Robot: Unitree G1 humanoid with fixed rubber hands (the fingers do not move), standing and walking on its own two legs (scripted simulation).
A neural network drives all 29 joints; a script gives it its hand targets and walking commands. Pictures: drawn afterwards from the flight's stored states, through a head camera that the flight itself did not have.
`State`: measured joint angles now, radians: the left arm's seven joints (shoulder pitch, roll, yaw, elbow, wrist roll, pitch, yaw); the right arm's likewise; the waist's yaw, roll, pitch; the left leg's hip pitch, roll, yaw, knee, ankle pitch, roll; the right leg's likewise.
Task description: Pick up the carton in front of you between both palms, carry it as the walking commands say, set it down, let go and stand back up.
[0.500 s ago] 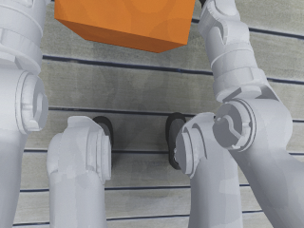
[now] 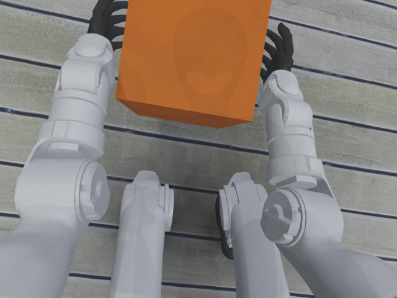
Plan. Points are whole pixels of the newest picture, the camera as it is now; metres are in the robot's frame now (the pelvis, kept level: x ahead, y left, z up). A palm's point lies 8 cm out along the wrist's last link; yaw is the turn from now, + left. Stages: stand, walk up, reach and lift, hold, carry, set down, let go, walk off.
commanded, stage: reach and lift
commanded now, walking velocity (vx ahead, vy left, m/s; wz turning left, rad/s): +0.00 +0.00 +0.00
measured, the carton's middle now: (189, 68) +0.53 +0.03 -0.16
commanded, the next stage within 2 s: none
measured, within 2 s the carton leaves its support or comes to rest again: neither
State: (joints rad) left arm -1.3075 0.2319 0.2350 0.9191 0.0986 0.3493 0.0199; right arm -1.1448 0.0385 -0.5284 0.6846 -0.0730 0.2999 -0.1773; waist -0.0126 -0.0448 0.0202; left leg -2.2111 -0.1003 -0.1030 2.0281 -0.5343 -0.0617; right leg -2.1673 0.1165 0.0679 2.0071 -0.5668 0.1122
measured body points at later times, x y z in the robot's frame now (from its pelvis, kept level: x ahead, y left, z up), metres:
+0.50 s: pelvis +0.01 +0.00 +0.11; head +0.26 +0.03 +0.49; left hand +0.50 +0.17 +0.05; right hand +0.49 -0.13 +0.05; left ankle +0.11 +0.13 -0.38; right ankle +0.11 -0.14 -0.38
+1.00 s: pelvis +0.06 -0.01 +0.25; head +0.19 +0.02 +0.68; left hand +0.45 +0.17 +0.21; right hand +0.45 -0.14 +0.22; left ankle +0.11 +0.13 -0.38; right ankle +0.11 -0.14 -0.38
